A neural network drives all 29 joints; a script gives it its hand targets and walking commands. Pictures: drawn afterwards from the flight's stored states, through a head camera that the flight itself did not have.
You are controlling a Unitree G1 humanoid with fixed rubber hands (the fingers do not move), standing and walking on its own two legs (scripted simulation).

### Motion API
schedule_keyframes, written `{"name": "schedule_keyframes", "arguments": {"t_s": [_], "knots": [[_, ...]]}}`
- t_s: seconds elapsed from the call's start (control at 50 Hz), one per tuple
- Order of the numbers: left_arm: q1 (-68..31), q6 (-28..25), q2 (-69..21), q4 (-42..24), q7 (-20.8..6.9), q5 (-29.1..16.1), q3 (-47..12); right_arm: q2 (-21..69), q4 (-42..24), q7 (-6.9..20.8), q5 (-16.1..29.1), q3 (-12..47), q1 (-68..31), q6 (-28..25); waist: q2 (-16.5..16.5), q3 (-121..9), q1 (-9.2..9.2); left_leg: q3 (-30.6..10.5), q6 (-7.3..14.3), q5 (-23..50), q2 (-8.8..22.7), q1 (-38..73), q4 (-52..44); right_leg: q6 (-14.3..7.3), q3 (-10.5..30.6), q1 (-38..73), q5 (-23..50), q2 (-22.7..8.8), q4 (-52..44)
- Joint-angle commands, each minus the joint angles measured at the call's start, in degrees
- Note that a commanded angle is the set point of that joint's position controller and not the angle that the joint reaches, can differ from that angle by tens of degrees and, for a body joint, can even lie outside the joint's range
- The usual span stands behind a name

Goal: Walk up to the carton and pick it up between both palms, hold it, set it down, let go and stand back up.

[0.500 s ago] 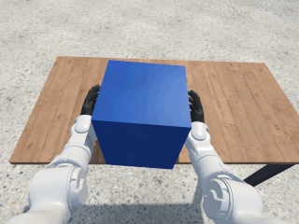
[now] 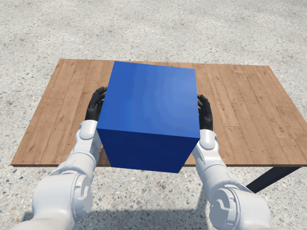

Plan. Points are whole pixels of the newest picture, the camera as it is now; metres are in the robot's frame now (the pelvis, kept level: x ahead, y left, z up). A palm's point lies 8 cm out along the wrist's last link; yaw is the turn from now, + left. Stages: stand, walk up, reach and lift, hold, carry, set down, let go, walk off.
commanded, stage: reach and lift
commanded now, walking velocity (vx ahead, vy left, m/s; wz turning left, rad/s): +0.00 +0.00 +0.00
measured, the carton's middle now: (149, 122) +0.41 +0.02 +0.03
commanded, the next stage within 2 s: none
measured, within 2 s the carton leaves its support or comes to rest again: neither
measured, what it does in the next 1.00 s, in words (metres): stands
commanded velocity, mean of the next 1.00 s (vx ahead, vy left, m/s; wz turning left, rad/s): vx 0.00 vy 0.00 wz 0.00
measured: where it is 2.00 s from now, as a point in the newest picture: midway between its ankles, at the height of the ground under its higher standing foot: outside the picture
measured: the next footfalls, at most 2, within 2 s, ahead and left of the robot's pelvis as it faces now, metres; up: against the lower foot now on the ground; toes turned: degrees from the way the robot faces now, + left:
none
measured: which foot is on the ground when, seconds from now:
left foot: down 0.00-1.00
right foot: down 0.00-1.00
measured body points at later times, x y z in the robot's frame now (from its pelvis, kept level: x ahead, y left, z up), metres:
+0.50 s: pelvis +0.00 +0.00 +0.00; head +0.04 +0.02 +0.45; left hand +0.42 +0.16 +0.06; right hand +0.40 -0.14 +0.06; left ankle +0.02 +0.12 -0.73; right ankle +0.03 -0.14 -0.73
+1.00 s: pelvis -0.01 +0.00 +0.00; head -0.04 +0.01 +0.45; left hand +0.41 +0.15 +0.13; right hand +0.40 -0.15 +0.12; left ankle +0.02 +0.12 -0.73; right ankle +0.03 -0.14 -0.73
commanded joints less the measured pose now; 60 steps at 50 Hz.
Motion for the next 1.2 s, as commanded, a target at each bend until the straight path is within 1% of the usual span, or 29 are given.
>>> {"name": "schedule_keyframes", "arguments": {"t_s": [0.0,0.06,0.14,0.2,0.22,0.24,0.28,0.36,0.42,0.44,0.46,0.5,0.54,0.62,0.66,0.72,0.74,0.78,0.8,0.82,0.86,0.9,0.94,0.98,1.04,1.06,1.08,1.12,1.18], "knots": [[-35.51,-5.56,-42.69,-5.95,-5.40,3.79,-16.25,34.60,-0.61,9.47,-6.62,22.87,-36.38,-6.71,10.78,-36.23,-1.81,4.88,-4.72,21.49,-0.84,14.17,-6.85,-2.64,-3.09,17.66,13.28,2.89,-7.22],[-36.92,-5.57,-41.32,-5.84,-5.02,4.16,-15.29,33.81,0.77,9.40,-7.19,21.52,-36.92,-6.62,9.91,-34.55,-2.21,5.06,-4.25,18.20,-1.01,13.62,-7.42,-2.64,-3.11,16.29,10.87,2.68,-7.95],[-38.93,-5.19,-40.09,-6.62,-5.00,5.03,-14.30,33.77,0.21,9.49,-7.21,21.31,-38.26,-6.67,10.11,-33.69,-1.62,5.89,-3.69,13.28,-1.36,11.58,-9.14,-2.64,-2.93,17.02,8.17,2.36,-7.66],[-36.69,-4.65,-40.24,-6.40,-4.72,4.49,-14.33,33.45,-2.36,9.57,-6.47,22.60,-38.49,-6.42,8.98,-35.16,-1.33,5.77,-3.30,13.40,-1.69,11.10,-9.23,-2.32,-2.95,17.97,9.03,2.31,-7.56],[-38.15,-4.78,-39.69,-6.99,-4.84,4.52,-14.26,34.12,-0.99,9.54,-7.09,22.10,-37.75,-6.02,8.72,-35.32,-1.59,5.89,-3.19,13.03,-1.58,10.62,-9.15,-2.17,-2.74,18.68,10.31,2.05,-7.38],[-37.35,-4.67,-39.42,-6.98,-4.73,4.42,-14.34,34.25,-2.35,9.53,-6.23,22.78,-38.57,-6.05,8.52,-35.93,-0.75,6.19,-3.11,13.75,-1.83,10.17,-8.97,-2.01,-2.49,18.94,10.93,2.30,-7.09],[-36.69,-4.43,-40.16,-8.49,-4.54,3.67,-15.06,33.72,-1.73,9.74,-5.52,24.68,-37.04,-5.54,8.95,-37.33,-1.19,5.71,-3.53,14.99,-1.95,11.26,-8.64,-2.09,-2.65,19.21,11.89,2.42,-6.70],[-35.00,-3.37,-41.86,-12.05,-3.95,0.90,-19.02,34.69,-4.45,9.33,-1.77,29.34,-35.40,-3.83,9.22,-41.41,-1.34,5.13,-4.38,21.66,-2.08,12.30,-6.72,-2.01,-1.62,21.20,19.20,2.91,-5.29],[-33.68,-2.50,-42.90,-15.55,-3.52,-1.44,-22.05,34.66,-6.84,8.89,2.18,33.49,-34.84,-1.98,9.87,-43.94,-1.85,4.19,-4.94,25.16,-2.29,14.20,-5.58,-1.75,-1.44,20.63,21.40,3.52,-5.18],[-33.20,-1.83,-43.40,-17.53,-3.16,-2.10,-23.87,35.07,-7.24,8.91,4.02,35.33,-33.96,-1.01,9.91,-44.64,-0.88,4.12,-4.97,26.23,-2.34,15.33,-5.36,-1.61,-1.30,20.54,21.47,3.72,-5.05],[-33.72,-1.37,-44.25,-18.60,-3.03,-3.48,-25.37,34.59,-10.23,8.81,5.17,36.85,-35.44,-0.36,9.59,-45.28,-1.67,3.57,-5.11,27.76,-2.35,15.69,-4.71,-1.60,-1.11,20.62,22.37,3.67,-5.09],[-36.13,-0.43,-44.85,-22.38,-2.69,-5.27,-27.55,35.73,-11.54,8.66,7.18,39.30,-34.02,2.11,9.45,-45.91,-2.24,2.93,-4.92,26.29,-2.51,15.67,-4.71,-1.22,-0.36,20.58,21.61,3.68,-5.11],[-39.69,0.52,-46.24,-27.76,-2.04,-7.87,-30.65,37.07,-17.66,8.51,10.31,43.39,-37.28,4.01,10.27,-47.68,-1.65,2.63,-4.71,26.42,-2.82,14.50,-3.88,-1.09,0.09,20.83,22.99,3.53,-4.02],[-42.33,5.10,-48.92,-35.42,-0.96,-10.80,-34.58,37.57,-23.24,8.21,15.95,48.22,-38.15,9.57,10.93,-46.66,-2.28,0.91,-4.63,25.95,-2.96,16.36,-3.29,-0.89,1.03,19.65,19.74,4.06,-4.40],[-43.95,8.64,-49.25,-36.98,-0.61,-10.93,-35.11,36.57,-24.10,8.23,18.28,48.62,-40.56,12.70,10.60,-42.40,-2.10,0.40,-4.07,20.55,-3.15,15.77,-4.77,-1.03,1.24,18.65,15.03,3.98,-5.47],[-41.15,14.95,-50.62,-40.84,-0.65,-10.65,-35.54,35.30,-27.71,8.12,21.81,50.32,-41.06,17.96,9.71,-38.71,-1.79,-0.15,-3.41,19.76,-3.56,17.80,-5.95,-1.31,2.10,20.54,13.62,3.71,-6.03],[-42.28,16.91,-50.85,-42.46,-0.63,-10.32,-35.01,34.63,-27.72,8.09,22.73,49.75,-41.73,19.64,9.68,-37.13,-2.41,-0.36,-3.53,19.74,-3.55,18.94,-5.99,-1.35,2.08,19.63,12.10,3.81,-6.20],[-39.67,21.38,-50.69,-41.72,-1.14,-9.51,-33.31,33.96,-31.52,7.50,24.14,49.82,-44.15,22.65,6.97,-34.55,-2.42,-0.42,-2.61,17.48,-4.13,19.05,-7.05,-1.16,2.27,21.17,10.90,3.61,-7.12],[-37.51,24.14,-51.33,-39.44,-1.43,-8.55,-32.47,32.77,-30.41,7.42,24.57,49.00,-44.70,24.26,7.00,-30.35,-2.03,-0.25,-2.35,15.98,-4.13,19.19,-7.90,-1.34,2.45,20.83,8.21,3.64,-7.85],[-38.15,25.83,-52.66,-40.30,-1.83,-8.75,-32.26,32.48,-33.53,7.34,24.64,48.24,-47.17,25.13,6.73,-31.25,-2.81,-0.52,-2.43,15.63,-4.17,20.22,-8.20,-1.42,2.11,21.42,7.91,3.70,-8.00],[-37.39,29.71,-52.60,-40.13,-2.09,-7.81,-30.19,32.14,-34.24,7.43,26.23,48.10,-49.58,27.53,6.08,-27.74,-1.15,-0.49,-1.96,15.56,-4.21,20.78,-8.97,-1.36,2.31,21.13,5.77,3.76,-8.72],[-40.71,31.40,-53.75,-45.86,-1.88,-9.20,-30.85,32.23,-38.44,7.10,27.18,47.63,-52.67,28.97,5.43,-32.39,-2.07,-1.19,-2.43,19.01,-4.25,22.57,-7.71,-1.43,2.44,23.73,9.79,4.11,-8.00],[-43.71,32.56,-54.25,-50.22,-1.54,-10.52,-30.83,33.37,-39.27,6.92,28.41,47.20,-53.71,30.76,5.79,-34.82,-2.52,-1.51,-2.51,19.84,-4.70,22.29,-7.12,-1.52,2.98,25.44,11.85,3.98,-7.67],[-42.47,34.01,-56.44,-53.50,-0.57,-11.27,-32.10,34.45,-44.97,7.07,30.47,48.97,-56.91,31.60,7.37,-38.71,-1.53,-2.23,-2.90,25.04,-4.71,24.31,-5.71,-1.60,2.75,25.89,15.65,4.63,-6.87],[-37.32,37.22,-57.69,-56.31,0.27,-12.48,-33.88,34.44,-50.07,6.88,33.53,53.31,-55.77,34.10,6.88,-42.18,-0.52,-2.92,-3.61,29.13,-5.15,24.87,-4.59,-1.51,3.08,28.92,20.87,5.03,-6.40],[-37.78,38.18,-57.40,-57.13,0.54,-12.24,-33.70,33.38,-48.51,6.88,34.19,52.74,-55.36,35.03,8.08,-40.82,-0.51,-3.06,-3.94,28.35,-5.15,25.22,-4.90,-1.79,3.31,27.44,19.18,5.12,-6.94],[-36.21,40.01,-57.33,-54.50,0.59,-11.65,-32.55,32.51,-47.04,6.79,34.10,51.72,-54.90,36.36,6.71,-36.26,-0.55,-3.12,-3.63,25.17,-5.08,24.29,-5.73,-1.67,3.09,26.36,15.71,5.16,-7.56],[-37.04,42.98,-55.94,-50.03,0.08,-9.95,-29.34,29.73,-40.80,7.27,33.06,47.41,-55.04,38.39,6.84,-27.85,-1.07,-3.02,-3.33,17.07,-4.61,22.88,-8.43,-2.40,2.77,22.42,6.54,4.76,-9.61],[-40.69,45.28,-54.80,-50.32,-0.01,-9.15,-26.30,27.85,-33.66,8.68,32.63,42.31,-55.59,40.19,7.01,-23.45,-1.27,-3.31,-3.32,9.57,-3.83,21.74,-10.86,-2.99,2.24,19.34,-0.49,4.43,-10.12]]}}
